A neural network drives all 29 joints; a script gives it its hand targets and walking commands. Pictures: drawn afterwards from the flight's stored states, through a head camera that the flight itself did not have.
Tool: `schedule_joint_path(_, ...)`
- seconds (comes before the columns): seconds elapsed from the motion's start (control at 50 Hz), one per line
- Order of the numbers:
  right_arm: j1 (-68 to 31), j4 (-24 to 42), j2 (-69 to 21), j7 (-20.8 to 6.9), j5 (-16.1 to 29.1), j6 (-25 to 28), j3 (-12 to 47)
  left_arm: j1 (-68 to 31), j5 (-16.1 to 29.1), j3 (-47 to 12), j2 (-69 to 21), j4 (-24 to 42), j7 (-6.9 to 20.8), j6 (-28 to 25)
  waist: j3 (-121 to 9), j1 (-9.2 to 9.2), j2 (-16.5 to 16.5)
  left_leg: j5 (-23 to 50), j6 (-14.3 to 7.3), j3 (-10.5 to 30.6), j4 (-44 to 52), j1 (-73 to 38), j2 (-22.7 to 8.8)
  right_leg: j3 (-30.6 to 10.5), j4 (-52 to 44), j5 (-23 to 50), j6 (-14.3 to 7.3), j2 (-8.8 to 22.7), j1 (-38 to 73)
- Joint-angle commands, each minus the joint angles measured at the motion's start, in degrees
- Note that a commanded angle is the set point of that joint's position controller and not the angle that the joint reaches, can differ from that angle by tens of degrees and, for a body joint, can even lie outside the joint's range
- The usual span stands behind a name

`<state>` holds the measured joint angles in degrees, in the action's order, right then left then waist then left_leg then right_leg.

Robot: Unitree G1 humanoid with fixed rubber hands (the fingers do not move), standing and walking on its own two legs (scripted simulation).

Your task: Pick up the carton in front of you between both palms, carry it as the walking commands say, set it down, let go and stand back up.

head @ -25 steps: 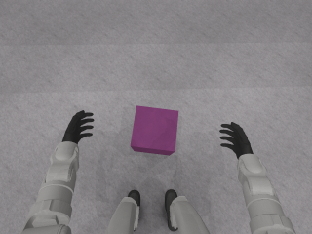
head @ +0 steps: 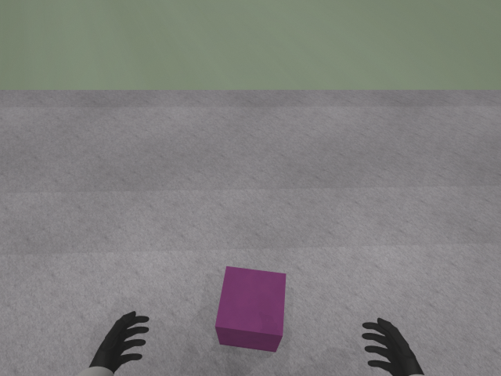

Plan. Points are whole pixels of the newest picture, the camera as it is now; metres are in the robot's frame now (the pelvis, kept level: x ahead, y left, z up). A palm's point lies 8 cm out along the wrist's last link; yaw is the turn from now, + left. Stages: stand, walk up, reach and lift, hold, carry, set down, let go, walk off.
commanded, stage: let go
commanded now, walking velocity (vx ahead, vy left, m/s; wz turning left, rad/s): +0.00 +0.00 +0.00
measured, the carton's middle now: (251, 310) +0.42 +0.00 -0.65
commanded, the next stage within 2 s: stand in 0.36 s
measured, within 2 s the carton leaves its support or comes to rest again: neither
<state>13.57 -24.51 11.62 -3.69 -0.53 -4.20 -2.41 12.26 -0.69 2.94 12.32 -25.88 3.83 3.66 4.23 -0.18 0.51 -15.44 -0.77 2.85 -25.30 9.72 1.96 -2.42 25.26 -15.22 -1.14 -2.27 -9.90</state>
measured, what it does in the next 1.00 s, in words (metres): stands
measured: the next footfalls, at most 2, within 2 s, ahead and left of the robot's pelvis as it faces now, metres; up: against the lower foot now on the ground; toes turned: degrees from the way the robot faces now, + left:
none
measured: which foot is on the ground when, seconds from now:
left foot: down 0.00-1.00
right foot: down 0.00-1.00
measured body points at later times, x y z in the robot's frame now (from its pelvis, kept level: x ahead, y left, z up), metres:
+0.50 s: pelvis +0.00 +0.00 -0.01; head +0.00 +0.00 +0.44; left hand +0.15 +0.26 -0.09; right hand +0.16 -0.27 -0.09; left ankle -0.02 +0.11 -0.74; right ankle -0.02 -0.11 -0.74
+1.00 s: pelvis +0.01 +0.00 +0.00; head +0.01 -0.01 +0.45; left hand +0.14 +0.29 -0.10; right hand +0.15 -0.30 -0.10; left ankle -0.02 +0.11 -0.74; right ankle -0.02 -0.11 -0.74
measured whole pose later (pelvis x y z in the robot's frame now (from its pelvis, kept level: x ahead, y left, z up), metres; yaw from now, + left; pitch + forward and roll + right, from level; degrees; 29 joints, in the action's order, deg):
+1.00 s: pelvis +0.01 +0.00 +0.00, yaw +1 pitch -1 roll +0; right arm 8.7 -47.7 19.9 1.3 -1.8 0.7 -1.1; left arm 9.0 -1.7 1.5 19.1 -47.2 -1.3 -0.1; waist 0.6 0.3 -0.6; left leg -16.4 -0.4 3.3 -25.4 8.1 1.6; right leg -1.7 25.2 -16.3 -1.5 -2.4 -8.0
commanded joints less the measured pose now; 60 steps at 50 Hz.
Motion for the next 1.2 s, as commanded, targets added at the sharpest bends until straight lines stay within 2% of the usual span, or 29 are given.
schedule_joint_path(0.0,-2.0,5.5,3.8,-0.2,0.9,-0.5,-0.9,-1.0,-0.4,-0.9,4.5,7.7,0.3,1.3,-1.3,1.43,-0.1,9.4,1.3,-0.6,4.8,-2.7,-0.8,2.0,-3.7,7.8,1.4,-0.1,1.6)
schedule_joint_path(0.02,-0.6,5.0,6.4,-0.2,0.5,-0.6,-1.3,-2.3,-0.7,2.0,6.1,6.3,0.4,1.5,-0.3,0.25,-2.6,9.8,2.2,-2.0,3.3,-0.7,-0.8,1.0,-4.5,9.7,1.2,0.7,4.9)
schedule_joint_path(0.04,-0.4,5.5,5.4,-0.1,-1.2,-1.7,-2.6,-1.6,-0.5,2.3,5.4,4.4,0.2,2.0,-2.2,-1.49,0.3,8.4,1.7,-1.1,4.1,-2.9,-0.8,1.3,-3.5,10.4,1.5,0.3,4.7)
schedule_joint_path(0.06,0.8,3.3,6.6,-0.2,1.0,-2.1,-2.1,-0.1,0.0,2.1,6.6,5.8,0.1,2.4,0.1,0.31,-2.5,8.2,2.3,-2.2,3.7,-0.4,0.0,0.3,-3.0,10.5,1.3,0.3,6.8)
schedule_joint_path(0.08,-0.4,5.5,4.5,0.1,-0.9,-2.4,-1.4,-0.5,0.7,0.7,5.2,5.4,0.6,2.4,-1.0,-1.98,0.1,10.4,2.1,-2.0,4.5,-2.4,-0.5,1.9,-3.1,13.8,1.7,0.1,6.5)
schedule_joint_path(0.1,-0.2,4.5,6.3,0.0,-0.5,-2.5,-1.4,-0.9,-0.1,0.5,5.9,6.1,0.4,3.0,1.6,-0.08,1.3,9.0,1.8,-1.1,3.8,-1.5,-0.7,1.8,-3.1,10.1,1.4,0.5,6.3)
schedule_joint_path(0.12,-1.8,5.7,6.8,0.0,-1.3,-2.1,-3.5,-2.8,-0.1,0.0,3.0,8.1,0.7,2.7,-0.8,-1.62,-2.5,12.2,2.5,-2.2,3.0,-3.3,-0.4,0.7,-3.5,13.4,0.7,0.4,6.8)
schedule_joint_path(0.14,-2.3,8.6,6.0,0.1,-0.7,-1.8,-0.8,-2.0,-0.6,3.0,6.3,8.5,0.5,2.4,-4.5,0.71,0.5,15.4,1.8,-0.4,1.5,-5.1,-0.4,0.6,-2.1,16.3,1.6,0.6,7.1)
schedule_joint_path(0.18,-3.4,5.8,4.3,-0.4,0.7,-1.9,0.0,-2.3,1.9,-0.7,2.3,6.7,0.0,2.5,-7.4,0.70,-0.1,21.7,1.9,0.4,2.4,-7.4,-0.6,0.9,-2.2,18.0,1.5,-0.5,4.7)
schedule_joint_path(0.22,-2.1,3.2,5.9,-0.6,0.6,-2.7,-1.6,-4.1,0.6,2.9,7.9,8.5,-0.6,2.8,-2.3,0.88,-2.7,16.1,1.7,-0.4,4.3,-4.2,-0.2,1.1,-2.7,13.8,1.3,0.4,3.4)
schedule_joint_path(0.24,-1.6,5.6,6.6,0.2,-0.6,-2.8,-2.6,-1.0,0.9,-0.4,4.7,5.1,-0.3,3.4,-3.2,-1.08,0.3,14.4,1.8,-1.6,2.4,-5.3,0.3,0.4,-2.6,17.5,1.6,0.5,4.2)
schedule_joint_path(0.26,1.0,3.9,3.6,0.1,1.2,-2.9,1.8,-1.8,-0.2,0.1,5.8,6.8,-0.2,4.0,-2.7,-0.14,-1.4,13.3,1.6,-1.1,2.1,-6.3,-0.1,0.2,-2.7,13.9,1.2,1.4,3.4)
schedule_joint_path(0.28,-2.3,7.2,5.6,1.6,-1.3,-6.0,-1.7,2.3,2.3,-0.5,4.3,1.4,-1.2,2.7,-5.9,-1.00,4.5,16.7,1.2,-0.9,0.8,-6.0,-0.3,1.5,-0.3,13.5,1.8,-1.3,2.3)
schedule_joint_path(0.32,-2.5,5.1,6.0,2.4,-0.6,-6.6,0.3,1.8,1.1,0.0,4.5,1.6,-2.4,1.5,-3.5,2.67,0.4,20.5,1.4,-0.6,0.5,-3.6,0.0,0.5,-0.4,15.3,1.7,-0.6,3.1)
schedule_joint_path(0.34,-1.2,5.9,7.5,2.8,-0.2,-6.6,-2.0,0.4,0.2,1.5,6.6,4.3,-2.3,1.2,-5.9,-0.36,-3.4,18.3,2.2,-1.4,-0.3,-4.5,-0.3,0.1,0.0,14.5,1.7,0.1,1.8)
schedule_joint_path(0.38,-2.9,-1.8,11.6,5.1,-1.7,-0.5,-1.3,-2.4,-2.0,2.7,13.6,-2.6,-4.2,-1.1,-3.4,0.85,0.2,5.8,2.0,2.1,0.2,3.9,-3.4,-2.9,-1.7,6.3,1.9,3.7,-1.3)
schedule_joint_path(0.42,-4.0,-4.2,12.0,5.1,-1.8,1.6,-1.7,-3.1,-2.3,2.3,13.0,-4.3,-4.8,-1.5,-3.5,0.45,-2.2,3.3,2.0,2.3,0.5,3.7,-3.3,-3.0,-2.2,6.3,1.9,4.1,-2.7)
schedule_joint_path(0.44,-5.5,-5.6,11.1,4.8,-1.7,2.5,-1.3,-1.5,-2.0,2.2,12.5,-5.3,-5.2,-2.4,-3.5,1.59,3.0,4.6,1.2,2.4,-0.3,1.6,-3.2,-5.2,-3.3,3.9,1.2,4.8,-5.0)
schedule_joint_path(0.46,-3.3,-6.4,11.6,4.9,-1.6,2.9,-1.9,-2.0,-1.8,1.6,12.2,-5.4,-5.0,-3.0,-5.1,-0.42,0.1,3.7,0.8,3.2,-0.9,0.5,-3.6,-6.3,-3.1,3.1,0.8,5.2,-5.9)
schedule_joint_path(0.5,-5.8,-6.5,14.0,3.9,-1.9,3.3,-1.8,-2.7,-1.9,2.5,12.9,-6.3,-4.5,-2.8,-4.6,0.21,-5.4,1.4,0.5,4.3,0.6,4.5,-4.1,-4.8,-1.2,5.3,0.7,4.5,-2.5)
schedule_joint_path(0.56,-5.9,-10.0,12.4,4.6,-1.8,4.4,-1.5,-2.7,-1.9,1.9,14.3,-9.1,-5.0,-3.6,-6.0,1.45,1.5,9.3,0.4,5.5,0.1,0.6,-4.8,-5.1,-0.9,9.2,0.8,4.6,-2.8)
schedule_joint_path(0.66,-5.5,-13.9,14.9,5.0,-1.8,4.9,-0.6,-3.5,-1.6,1.6,14.8,-12.4,-5.0,-4.2,-6.4,-0.03,-2.9,11.6,0.2,6.2,1.8,1.2,-6.2,-5.1,-1.5,12.3,1.0,5.8,1.1)
schedule_joint_path(0.68,-6.2,-13.7,15.5,5.2,-1.6,5.0,-1.2,-3.2,-1.3,1.2,14.8,-13.3,-5.2,-4.1,-9.2,0.44,0.4,13.2,0.4,6.1,1.8,-0.6,-6.1,-5.1,-0.4,12.4,0.6,5.4,1.4)
schedule_joint_path(0.74,-5.9,-16.0,14.9,5.0,-1.6,5.7,-0.6,-1.5,-0.6,0.9,14.8,-15.0,-4.8,-3.9,-9.8,1.56,-1.4,16.9,0.4,5.5,0.2,-2.5,-6.6,-5.3,-1.3,12.8,0.7,6.3,1.5)
schedule_joint_path(0.78,-6.3,-16.1,15.9,5.9,-1.3,5.4,-1.0,-5.0,-1.2,0.8,15.7,-15.8,-4.9,-4.1,-6.4,-0.22,1.2,17.5,0.5,6.5,1.2,-2.3,-6.3,-4.6,-0.5,14.9,0.5,5.8,-1.1)
schedule_joint_path(0.96,-6.7,-20.3,17.1,5.2,-0.9,5.8,-0.6,-4.7,-0.9,0.7,15.6,-18.5,-5.4,-4.2,-9.0,0.40,-2.4,20.0,0.4,5.4,1.2,-3.8,-6.2,-6.1,-3.2,19.0,-0.3,6.8,4.0)
schedule_joint_path(1.04,-6.9,-21.8,16.7,5.6,-1.1,5.7,0.4,-5.9,-0.9,0.6,15.9,-19.3,-5.3,-4.3,-5.1,0.82,1.8,20.5,0.5,6.0,2.6,-2.3,-6.8,-5.3,-2.8,19.0,0.3,6.5,1.7)
schedule_joint_path(1.1,-6.7,-22.7,17.6,5.4,-1.4,5.4,0.1,-5.0,-1.3,0.4,16.6,-21.3,-5.3,-4.8,-2.9,0.21,-2.7,12.6,-0.2,7.1,5.5,-1.8,-6.4,-7.3,-4.5,13.5,0.0,6.9,1.7)
schedule_joint_path(1.18,-5.3,-25.4,17.3,4.9,-1.2,5.9,0.4,-5.2,-0.4,0.5,18.5,-22.5,-5.3,-4.5,-4.1,0.29,2.6,14.0,-0.1,6.5,5.1,-3.6,-6.6,-6.6,-6.7,14.6,0.1,7.2,2.3)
